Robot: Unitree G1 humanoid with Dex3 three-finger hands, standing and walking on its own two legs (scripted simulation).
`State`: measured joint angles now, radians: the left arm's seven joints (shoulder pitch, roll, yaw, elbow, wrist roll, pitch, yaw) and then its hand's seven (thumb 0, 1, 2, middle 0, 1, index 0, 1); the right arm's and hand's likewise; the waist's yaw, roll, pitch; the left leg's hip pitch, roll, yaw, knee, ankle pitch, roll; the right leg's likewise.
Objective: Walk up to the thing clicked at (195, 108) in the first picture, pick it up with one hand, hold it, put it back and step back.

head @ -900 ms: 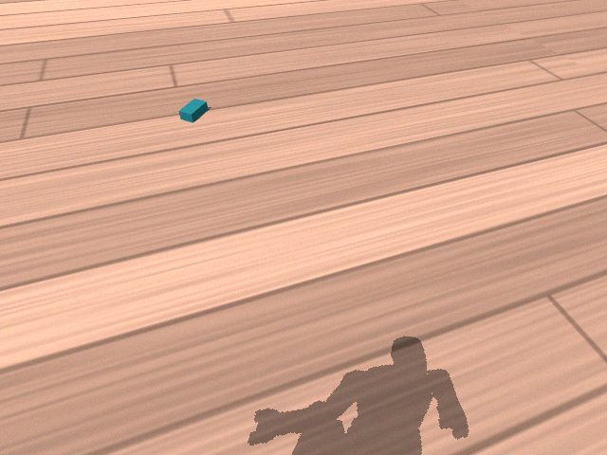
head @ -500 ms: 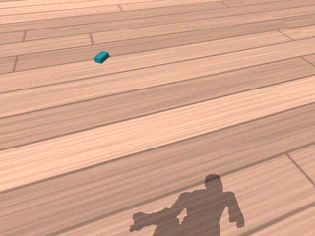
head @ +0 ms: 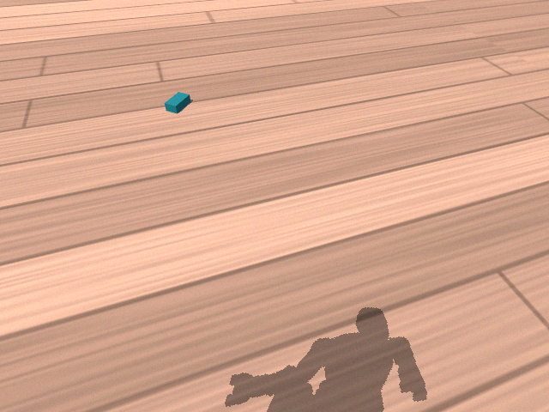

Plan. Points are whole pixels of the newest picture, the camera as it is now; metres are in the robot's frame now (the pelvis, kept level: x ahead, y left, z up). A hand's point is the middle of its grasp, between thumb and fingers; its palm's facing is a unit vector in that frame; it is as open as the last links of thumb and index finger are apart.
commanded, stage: stand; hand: left
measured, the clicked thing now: (177, 102) +2.13 +0.64 -0.75
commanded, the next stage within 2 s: walk up in 0.22 s
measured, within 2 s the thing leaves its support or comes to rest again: neither
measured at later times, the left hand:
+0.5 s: hand out of the picture +0.08 +0.35 -0.16, palm faces +0.23 -0.91 -0.34, open 7.4 cm
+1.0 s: hand (39, 332) +0.31 +0.44 -0.16, palm faces +0.41 -0.86 -0.30, open 7.4 cm
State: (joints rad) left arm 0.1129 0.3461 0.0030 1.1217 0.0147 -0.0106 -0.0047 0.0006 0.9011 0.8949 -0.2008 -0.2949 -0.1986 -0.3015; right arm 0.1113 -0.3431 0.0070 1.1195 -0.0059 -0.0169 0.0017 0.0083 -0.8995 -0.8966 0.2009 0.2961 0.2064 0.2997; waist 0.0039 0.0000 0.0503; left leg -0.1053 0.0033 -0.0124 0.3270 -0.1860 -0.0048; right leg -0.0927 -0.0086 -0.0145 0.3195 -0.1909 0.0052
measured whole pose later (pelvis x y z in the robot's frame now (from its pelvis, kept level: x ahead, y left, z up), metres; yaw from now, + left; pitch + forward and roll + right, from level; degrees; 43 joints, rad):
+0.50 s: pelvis +0.05 +0.04 -0.01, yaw +13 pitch -2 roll -1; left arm 0.14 0.49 0.11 0.98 0.06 -0.02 -0.10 0.00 0.90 0.89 -0.20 -0.30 -0.20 -0.30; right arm 0.22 -0.47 -0.10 0.99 -0.01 0.00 0.12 0.01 -0.90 -0.90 0.20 0.30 0.21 0.30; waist 0.03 -0.09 0.01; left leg -0.48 0.13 0.08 0.72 -0.26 -0.01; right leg 0.03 -0.13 -0.25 0.37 -0.35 0.01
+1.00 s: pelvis +0.32 +0.13 -0.02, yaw +28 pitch +0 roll +2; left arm 0.08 0.49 0.10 0.94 0.05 0.04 -0.16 0.01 0.90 0.90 -0.20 -0.29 -0.20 -0.30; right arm 0.45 -0.38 -0.03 0.94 -0.01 -0.12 0.02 0.01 -0.89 -0.90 0.21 0.30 0.21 0.30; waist 0.00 -0.12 0.00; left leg 0.04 0.01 -0.08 0.32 -0.38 -0.02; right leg -0.57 -0.12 0.04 0.67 -0.13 0.03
